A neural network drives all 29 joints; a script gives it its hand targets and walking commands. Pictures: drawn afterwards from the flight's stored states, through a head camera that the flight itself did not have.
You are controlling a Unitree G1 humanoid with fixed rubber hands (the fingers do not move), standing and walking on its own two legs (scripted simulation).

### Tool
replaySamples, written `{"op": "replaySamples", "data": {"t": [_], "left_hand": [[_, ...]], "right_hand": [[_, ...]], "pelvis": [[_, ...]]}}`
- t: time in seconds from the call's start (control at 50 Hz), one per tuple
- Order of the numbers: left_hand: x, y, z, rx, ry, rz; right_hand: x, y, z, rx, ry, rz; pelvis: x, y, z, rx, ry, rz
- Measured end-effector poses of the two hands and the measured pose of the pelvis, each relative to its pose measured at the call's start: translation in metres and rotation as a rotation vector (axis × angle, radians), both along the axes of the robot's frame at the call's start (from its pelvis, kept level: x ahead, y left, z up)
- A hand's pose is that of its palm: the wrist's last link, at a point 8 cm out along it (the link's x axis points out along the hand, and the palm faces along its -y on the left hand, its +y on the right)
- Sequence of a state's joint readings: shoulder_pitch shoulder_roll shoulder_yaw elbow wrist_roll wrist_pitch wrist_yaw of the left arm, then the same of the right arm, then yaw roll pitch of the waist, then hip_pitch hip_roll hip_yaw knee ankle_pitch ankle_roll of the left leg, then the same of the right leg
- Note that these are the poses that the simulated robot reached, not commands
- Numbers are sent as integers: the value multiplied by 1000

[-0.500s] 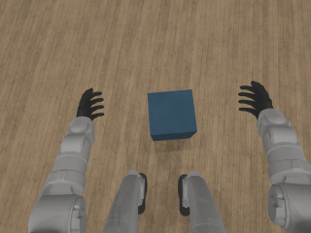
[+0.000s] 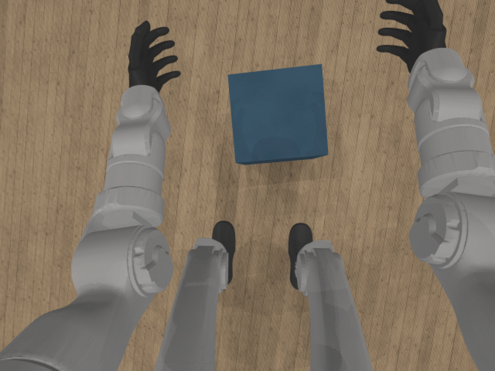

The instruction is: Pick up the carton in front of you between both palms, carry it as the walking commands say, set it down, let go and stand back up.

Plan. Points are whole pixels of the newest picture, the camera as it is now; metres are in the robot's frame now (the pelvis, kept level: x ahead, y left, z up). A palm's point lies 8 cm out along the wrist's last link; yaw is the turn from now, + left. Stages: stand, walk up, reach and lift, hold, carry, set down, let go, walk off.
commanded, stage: reach and lift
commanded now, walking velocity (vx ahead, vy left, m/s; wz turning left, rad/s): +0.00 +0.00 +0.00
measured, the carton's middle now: (276, 123) +0.50 -0.03 -0.51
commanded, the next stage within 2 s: none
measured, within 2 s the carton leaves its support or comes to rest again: leaves its support in 1.56 s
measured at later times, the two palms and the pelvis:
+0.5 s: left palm (189, 120) +0.49 +0.17 -0.36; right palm (363, 108) +0.51 -0.21 -0.36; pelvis -0.04 +0.02 -0.21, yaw +1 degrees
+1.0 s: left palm (208, 120) +0.50 +0.14 -0.44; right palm (351, 112) +0.51 -0.20 -0.44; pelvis -0.04 +0.02 -0.26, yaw +1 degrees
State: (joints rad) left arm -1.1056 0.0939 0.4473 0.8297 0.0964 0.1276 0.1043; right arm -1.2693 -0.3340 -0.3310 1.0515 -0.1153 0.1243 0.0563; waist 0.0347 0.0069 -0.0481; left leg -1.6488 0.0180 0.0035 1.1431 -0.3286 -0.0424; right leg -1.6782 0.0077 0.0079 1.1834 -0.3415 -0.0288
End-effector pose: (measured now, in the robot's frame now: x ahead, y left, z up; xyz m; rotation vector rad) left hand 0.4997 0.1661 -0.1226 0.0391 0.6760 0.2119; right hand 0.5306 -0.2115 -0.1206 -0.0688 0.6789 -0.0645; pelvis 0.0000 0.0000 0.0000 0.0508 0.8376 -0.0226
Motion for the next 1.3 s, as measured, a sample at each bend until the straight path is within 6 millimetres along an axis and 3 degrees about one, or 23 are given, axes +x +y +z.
{"op": "replaySamples", "data": {"t": [0.14,0.24,0.34,0.5,0.76,0.9,1.02,1.1,1.2,1.3], "left_hand": [[-4,1,-77,-15,23,-15],[-3,2,-136,-10,10,-32],[-7,5,-184,-3,11,-35],[-10,2,-235,-20,35,-30],[-11,0,-320,-17,93,-32],[6,-4,-315,-16,48,-49],[1,-25,-316,-41,73,-81],[0,-24,-311,-37,61,-70],[-4,-17,-309,-34,60,-63],[-2,-34,-309,-57,55,-81]], "right_hand": [[-15,2,-77,-8,36,-45],[-24,-3,-141,-24,25,-65],[-27,-7,-191,-27,13,-71],[-24,3,-241,-5,19,-53],[-20,10,-325,-7,63,-38],[-14,12,-326,-4,35,-45],[-19,9,-316,-4,38,-51],[-23,11,-313,-4,42,-45],[-19,26,-310,8,36,-16],[-15,40,-309,15,39,1]], "pelvis": [[5,9,-51,-1,87,-3],[-5,18,-102,-4,90,2],[-19,24,-152,0,32,4],[-42,24,-211,7,-90,11],[-51,16,-254,8,-186,18],[-41,14,-264,8,-206,16],[-38,16,-263,4,-187,10],[-40,17,-261,3,-183,5],[-45,18,-260,6,-190,6],[-50,19,-258,4,-208,15]]}}
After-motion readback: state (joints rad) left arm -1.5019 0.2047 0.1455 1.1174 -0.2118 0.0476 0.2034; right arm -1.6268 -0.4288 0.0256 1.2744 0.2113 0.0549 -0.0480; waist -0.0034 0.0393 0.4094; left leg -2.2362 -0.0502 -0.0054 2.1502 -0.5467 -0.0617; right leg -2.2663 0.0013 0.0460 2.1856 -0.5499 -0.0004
